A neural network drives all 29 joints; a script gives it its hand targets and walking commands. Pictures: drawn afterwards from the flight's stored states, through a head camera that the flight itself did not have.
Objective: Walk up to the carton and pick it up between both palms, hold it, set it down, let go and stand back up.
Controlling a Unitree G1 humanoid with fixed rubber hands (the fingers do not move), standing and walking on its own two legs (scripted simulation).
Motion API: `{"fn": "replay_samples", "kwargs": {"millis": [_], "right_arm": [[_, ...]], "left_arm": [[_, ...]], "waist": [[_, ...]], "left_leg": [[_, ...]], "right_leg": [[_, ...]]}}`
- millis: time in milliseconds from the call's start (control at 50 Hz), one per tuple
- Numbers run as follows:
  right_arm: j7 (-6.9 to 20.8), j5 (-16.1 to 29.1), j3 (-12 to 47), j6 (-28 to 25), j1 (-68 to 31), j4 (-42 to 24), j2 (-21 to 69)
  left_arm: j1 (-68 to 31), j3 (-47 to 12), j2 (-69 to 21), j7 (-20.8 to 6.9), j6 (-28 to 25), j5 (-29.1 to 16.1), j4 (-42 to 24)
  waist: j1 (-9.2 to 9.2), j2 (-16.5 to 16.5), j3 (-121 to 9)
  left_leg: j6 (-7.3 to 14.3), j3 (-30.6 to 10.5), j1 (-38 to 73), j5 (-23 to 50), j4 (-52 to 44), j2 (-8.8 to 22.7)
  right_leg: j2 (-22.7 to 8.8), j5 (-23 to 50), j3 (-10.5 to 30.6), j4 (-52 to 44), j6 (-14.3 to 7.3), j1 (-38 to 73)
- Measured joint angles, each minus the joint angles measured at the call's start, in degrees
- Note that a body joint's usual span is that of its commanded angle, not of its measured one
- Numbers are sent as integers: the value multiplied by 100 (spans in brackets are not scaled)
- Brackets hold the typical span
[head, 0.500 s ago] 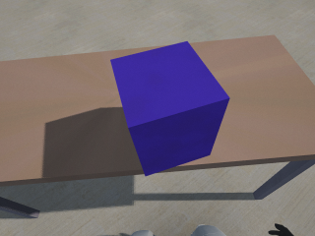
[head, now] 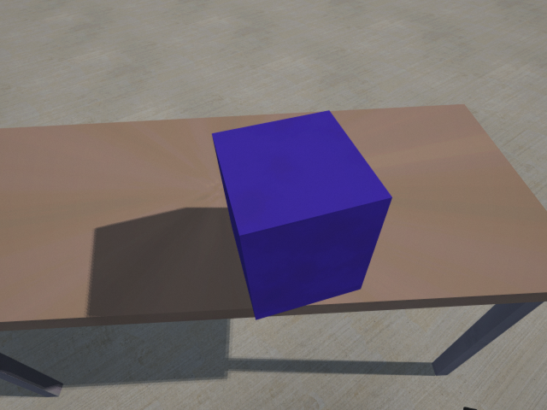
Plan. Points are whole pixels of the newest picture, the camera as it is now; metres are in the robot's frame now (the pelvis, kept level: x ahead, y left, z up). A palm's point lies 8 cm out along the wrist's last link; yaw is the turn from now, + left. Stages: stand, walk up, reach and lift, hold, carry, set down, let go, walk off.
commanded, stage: walk up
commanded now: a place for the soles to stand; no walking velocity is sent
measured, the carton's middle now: (291, 217) +0.42 -0.01 +0.03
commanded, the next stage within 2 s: none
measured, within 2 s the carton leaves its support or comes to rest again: neither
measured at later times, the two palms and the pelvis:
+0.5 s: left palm out of the picture +0.06 +0.25 -0.14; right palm out of the picture +0.06 -0.37 -0.12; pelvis -0.01 -0.05 -0.02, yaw +1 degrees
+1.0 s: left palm out of the picture +0.08 +0.22 -0.11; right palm out of the picture +0.07 -0.36 -0.13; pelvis +0.00 -0.08 +0.00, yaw +3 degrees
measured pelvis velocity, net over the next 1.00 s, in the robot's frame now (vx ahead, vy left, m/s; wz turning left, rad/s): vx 0.00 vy -0.08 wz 0.05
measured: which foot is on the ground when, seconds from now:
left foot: down 0.00-1.00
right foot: down 0.00-1.00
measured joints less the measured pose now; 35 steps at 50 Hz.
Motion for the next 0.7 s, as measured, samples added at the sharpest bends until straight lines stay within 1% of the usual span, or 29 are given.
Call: {"fn": "replay_samples", "kwargs": {"millis": [120,260,320,340,360,400,440,480,500,520,540,560,580,620,640,660,680,700], "right_arm": [[2,14,-27,-21,-156,95,-37],[-182,-32,-198,-94,-9,-128,-50],[-241,-39,-274,-28,76,-211,-157],[-260,-31,-298,3,102,-240,-208],[-281,-23,-318,39,124,-270,-255],[-325,-13,-350,101,177,-319,-330],[-347,6,-353,111,247,-344,-363],[-343,16,-342,67,335,-352,-351],[-334,6,-333,38,383,-345,-332],[-326,-14,-324,12,401,-313,-270],[-319,-53,-309,-4,409,-275,-174],[-307,-106,-279,-20,455,-264,-93],[-285,-141,-243,-30,520,-275,-51],[-233,-172,-193,-31,602,-285,-28],[-213,-158,-171,-22,598,-274,-29],[-197,-130,-152,-10,561,-262,-28],[-185,-91,-138,0,505,-256,-23],[-179,-53,-134,10,446,-261,-15]], "left_arm": [[16,43,-62,-24,3,55,169],[122,316,191,-132,281,197,-252],[222,399,207,-182,318,236,-407],[252,413,185,-199,328,241,-459],[281,416,158,-211,340,238,-518],[323,406,100,-216,366,257,-656],[354,402,54,-204,389,287,-806],[366,397,42,-175,396,281,-928],[361,390,45,-155,393,256,-954],[347,386,75,-134,394,219,-952],[344,384,117,-114,401,173,-924],[362,369,141,-102,413,125,-885],[370,351,136,-100,423,91,-832],[356,329,101,-105,408,79,-756],[357,323,81,-112,368,90,-735],[372,314,65,-120,313,100,-714],[392,301,51,-124,255,105,-678],[400,282,31,-123,211,108,-624]], "waist": [[59,120,-47],[158,-95,104],[159,-55,187],[145,-4,208],[136,39,228],[144,83,265],[169,83,300],[168,46,333],[153,18,344],[163,-94,389],[181,-282,429],[172,-438,396],[126,-504,323],[19,-506,236],[20,-483,231],[51,-453,244],[67,-410,263],[42,-341,272]], "left_leg": [[-42,-47,48,182,-305,21],[-184,-51,-277,-16,153,78],[-274,-114,-423,-224,538,213],[-208,-155,-504,-309,706,266],[-85,-177,-594,-494,918,291],[104,-215,-795,-1194,1515,218],[221,-184,-895,-1553,1838,127],[274,-59,-839,-1412,1646,99],[275,-3,-740,-1144,1343,95],[193,17,-624,-552,1077,56],[106,92,-479,-287,874,-19],[44,141,-375,-210,695,-90],[7,126,-351,-210,601,-114],[-19,25,-393,-262,622,-99],[-39,5,-400,-298,669,-65],[-69,22,-380,-337,713,-13],[-104,37,-351,-379,761,48],[-135,8,-338,-409,803,113]], "right_leg": [[12,156,-41,-280,-39,50],[79,-181,-56,481,-194,-432],[213,-315,-135,733,-313,-516],[271,-327,-186,761,-340,-525],[319,-337,-228,786,-376,-540],[380,-338,-285,812,-430,-570],[425,-298,-327,764,-460,-571],[465,-266,-387,729,-491,-574],[479,-270,-425,744,-504,-582],[449,-292,-406,801,-512,-575],[373,-324,-329,866,-514,-552],[307,-330,-248,889,-469,-547],[293,-489,-216,957,-370,-581],[317,-1029,-83,1178,-225,-580],[303,-1032,-85,1138,-204,-524],[290,-610,-154,972,-240,-449],[318,-193,-198,821,-321,-367],[385,-190,-228,743,-411,-292]]}}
